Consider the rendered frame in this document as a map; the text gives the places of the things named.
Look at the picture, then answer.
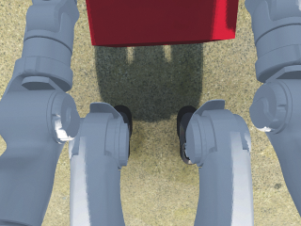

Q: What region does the left robot upper arm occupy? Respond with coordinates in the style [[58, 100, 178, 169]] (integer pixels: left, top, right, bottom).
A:
[[0, 89, 81, 226]]

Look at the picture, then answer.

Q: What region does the robot right foot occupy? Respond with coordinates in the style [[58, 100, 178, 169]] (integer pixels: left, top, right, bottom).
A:
[[177, 105, 197, 165]]

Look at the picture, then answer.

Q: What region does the carton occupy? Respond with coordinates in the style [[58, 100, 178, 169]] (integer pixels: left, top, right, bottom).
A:
[[86, 0, 239, 48]]

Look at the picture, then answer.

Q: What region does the right robot forearm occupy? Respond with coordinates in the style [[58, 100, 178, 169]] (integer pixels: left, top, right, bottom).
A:
[[245, 0, 301, 84]]

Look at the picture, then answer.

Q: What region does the left robot forearm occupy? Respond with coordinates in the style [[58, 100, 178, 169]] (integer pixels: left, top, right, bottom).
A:
[[0, 0, 80, 136]]

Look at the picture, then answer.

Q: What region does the right robot upper arm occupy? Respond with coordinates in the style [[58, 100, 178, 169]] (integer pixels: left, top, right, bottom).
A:
[[249, 79, 301, 217]]

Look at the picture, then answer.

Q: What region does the robot left shin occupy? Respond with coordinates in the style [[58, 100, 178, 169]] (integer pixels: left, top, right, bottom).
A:
[[68, 102, 121, 159]]

